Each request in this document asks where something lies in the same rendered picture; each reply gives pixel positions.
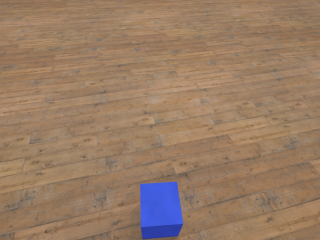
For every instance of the carton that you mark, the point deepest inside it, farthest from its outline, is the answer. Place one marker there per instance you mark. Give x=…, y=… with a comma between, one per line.
x=160, y=210

